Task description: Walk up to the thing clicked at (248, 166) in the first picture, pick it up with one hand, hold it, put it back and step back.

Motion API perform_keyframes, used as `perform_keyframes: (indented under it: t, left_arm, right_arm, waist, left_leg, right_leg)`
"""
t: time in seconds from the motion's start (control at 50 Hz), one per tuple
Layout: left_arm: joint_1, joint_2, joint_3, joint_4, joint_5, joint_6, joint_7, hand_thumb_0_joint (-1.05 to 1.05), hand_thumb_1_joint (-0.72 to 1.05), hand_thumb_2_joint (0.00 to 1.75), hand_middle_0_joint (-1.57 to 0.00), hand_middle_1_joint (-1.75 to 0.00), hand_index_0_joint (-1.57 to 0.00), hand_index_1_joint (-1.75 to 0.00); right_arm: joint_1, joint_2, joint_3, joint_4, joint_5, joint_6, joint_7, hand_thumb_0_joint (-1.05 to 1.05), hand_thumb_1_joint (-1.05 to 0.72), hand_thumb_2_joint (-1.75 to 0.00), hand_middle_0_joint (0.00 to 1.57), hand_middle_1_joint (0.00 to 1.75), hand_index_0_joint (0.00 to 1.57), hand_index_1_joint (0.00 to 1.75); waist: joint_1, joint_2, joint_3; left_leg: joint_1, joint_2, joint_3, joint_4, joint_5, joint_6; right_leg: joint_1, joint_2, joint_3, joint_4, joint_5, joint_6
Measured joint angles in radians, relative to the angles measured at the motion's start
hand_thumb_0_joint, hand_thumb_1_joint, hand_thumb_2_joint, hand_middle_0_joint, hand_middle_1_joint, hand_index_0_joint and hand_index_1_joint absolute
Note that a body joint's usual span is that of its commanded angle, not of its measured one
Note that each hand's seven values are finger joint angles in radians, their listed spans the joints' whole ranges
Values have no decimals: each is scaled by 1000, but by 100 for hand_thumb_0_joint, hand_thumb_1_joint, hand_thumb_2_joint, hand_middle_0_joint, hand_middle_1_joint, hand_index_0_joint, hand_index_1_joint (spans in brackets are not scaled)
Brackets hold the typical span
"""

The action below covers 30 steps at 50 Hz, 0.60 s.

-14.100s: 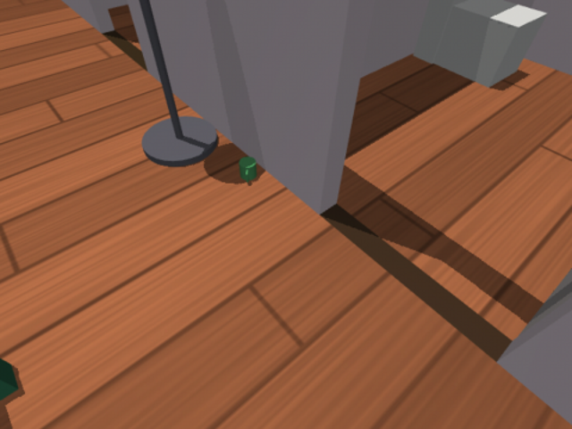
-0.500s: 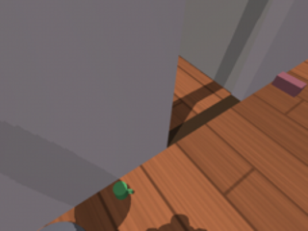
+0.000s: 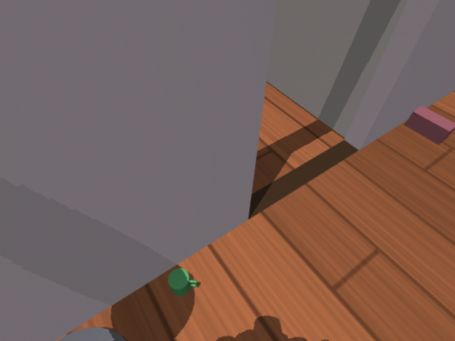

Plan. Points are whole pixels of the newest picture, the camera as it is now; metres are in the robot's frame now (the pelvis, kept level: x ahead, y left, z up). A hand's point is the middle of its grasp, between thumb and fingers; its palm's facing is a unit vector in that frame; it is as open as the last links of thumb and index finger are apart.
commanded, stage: stand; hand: left
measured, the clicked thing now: (183, 282) +0.46 +0.19 -0.74
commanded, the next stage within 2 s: walk up in 0.50 s
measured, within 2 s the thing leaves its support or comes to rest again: neither
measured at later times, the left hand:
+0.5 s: hand out of the picture +0.08 +0.25 -0.15, palm faces -0.04 -0.93 -0.35, open 7.4 cm
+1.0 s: hand out of the picture +0.12 +0.24 -0.16, palm faces -0.04 -0.94 -0.33, open 7.4 cm
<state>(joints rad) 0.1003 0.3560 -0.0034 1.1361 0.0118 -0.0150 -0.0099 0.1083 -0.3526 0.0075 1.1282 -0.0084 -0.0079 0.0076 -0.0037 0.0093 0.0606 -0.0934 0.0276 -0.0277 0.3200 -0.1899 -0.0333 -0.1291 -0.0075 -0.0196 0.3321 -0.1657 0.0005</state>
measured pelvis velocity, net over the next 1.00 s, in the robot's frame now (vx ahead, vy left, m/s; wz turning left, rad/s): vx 0.03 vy -0.02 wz -0.05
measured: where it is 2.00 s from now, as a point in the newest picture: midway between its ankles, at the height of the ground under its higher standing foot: outside the picture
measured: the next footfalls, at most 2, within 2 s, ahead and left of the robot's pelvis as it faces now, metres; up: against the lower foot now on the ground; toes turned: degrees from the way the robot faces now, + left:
none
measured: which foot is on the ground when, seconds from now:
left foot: down 0.00-1.00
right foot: down 0.00-1.00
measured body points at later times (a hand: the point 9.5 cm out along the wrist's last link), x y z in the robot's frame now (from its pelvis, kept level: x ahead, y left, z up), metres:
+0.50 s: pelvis +0.00 +0.00 +0.00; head +0.02 +0.00 +0.45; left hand +0.08 +0.30 -0.13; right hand +0.07 -0.30 -0.14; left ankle -0.01 +0.14 -0.75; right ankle +0.01 -0.12 -0.75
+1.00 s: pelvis +0.03 -0.02 -0.01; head +0.04 -0.01 +0.44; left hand +0.13 +0.29 -0.14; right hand +0.09 -0.34 -0.13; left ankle -0.01 +0.14 -0.75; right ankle +0.01 -0.12 -0.75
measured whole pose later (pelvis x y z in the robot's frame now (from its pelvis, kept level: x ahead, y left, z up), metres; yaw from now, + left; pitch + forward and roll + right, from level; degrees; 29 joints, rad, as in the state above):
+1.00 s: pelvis +0.03 -0.02 -0.01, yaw -3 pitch -2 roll +0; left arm 0.15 0.36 0.06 1.00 0.02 0.03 -0.03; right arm 0.18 -0.38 -0.02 1.01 -0.02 -0.03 -0.03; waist 0.00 -0.01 0.06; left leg -0.10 0.07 0.01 0.44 -0.31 -0.05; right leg -0.17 0.04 0.01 0.48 -0.28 -0.03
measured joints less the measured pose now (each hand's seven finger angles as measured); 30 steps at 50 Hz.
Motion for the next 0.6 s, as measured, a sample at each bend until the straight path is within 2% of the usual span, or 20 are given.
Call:
perform_keyframes:
  t: [0.5, 0.6]
  left_arm:
    - [4, 0, -2, -7, 1, 0, 2, 0, 91, 90, -20, -30, -20, -30]
    - [30, 10, 39, -42, 17, 27, -17, 0, 91, 90, -20, -30, -20, -30]
  right_arm:
    - [6, -3, -2, -3, -1, 3, -1, 0, -91, -89, 21, 29, 20, 30]
    - [36, 2, -16, -26, -13, -17, -13, 0, -91, -89, 21, 30, 20, 30]
  waist:
    - [-1, -2, -4]
    - [4, -14, -17]
  left_leg:
    - [7, 3, 5, -3, -5, -1]
    - [-2, 8, 15, 25, -29, -1]
  right_leg:
    - [4, 3, 5, -1, -4, -1]
    - [-16, 8, 14, 41, -31, -7]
